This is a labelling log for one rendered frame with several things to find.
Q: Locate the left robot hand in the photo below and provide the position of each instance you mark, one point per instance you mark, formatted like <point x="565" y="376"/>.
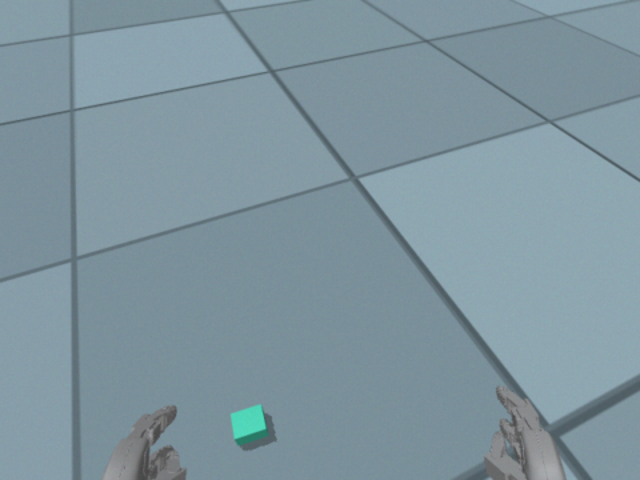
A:
<point x="130" y="459"/>

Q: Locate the right robot hand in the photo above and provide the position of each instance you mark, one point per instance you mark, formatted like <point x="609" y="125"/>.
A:
<point x="534" y="448"/>

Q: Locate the small box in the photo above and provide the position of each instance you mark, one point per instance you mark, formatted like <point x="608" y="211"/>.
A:
<point x="249" y="425"/>

